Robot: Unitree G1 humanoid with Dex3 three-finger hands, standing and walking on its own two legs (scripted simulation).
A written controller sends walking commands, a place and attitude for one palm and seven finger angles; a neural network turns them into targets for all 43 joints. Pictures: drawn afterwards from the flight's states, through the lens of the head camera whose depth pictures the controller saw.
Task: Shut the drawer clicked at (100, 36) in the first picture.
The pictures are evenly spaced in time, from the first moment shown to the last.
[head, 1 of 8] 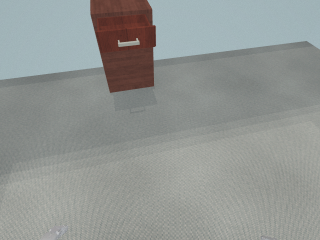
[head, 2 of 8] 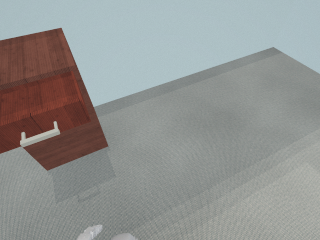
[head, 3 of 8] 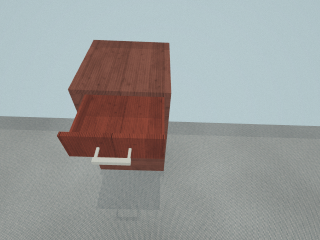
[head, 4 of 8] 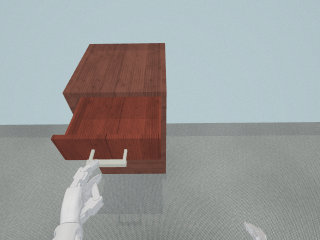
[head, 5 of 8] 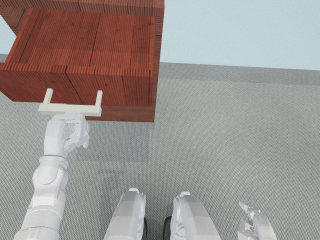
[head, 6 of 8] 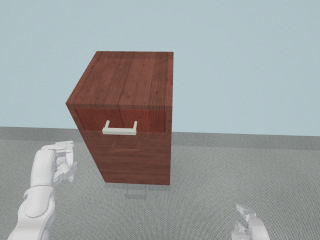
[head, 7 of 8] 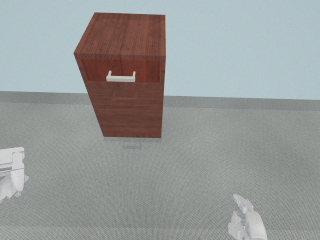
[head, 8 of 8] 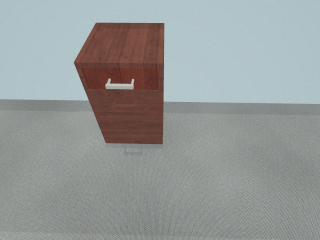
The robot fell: no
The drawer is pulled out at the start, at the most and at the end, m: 0.22 0.22 0.00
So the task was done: yes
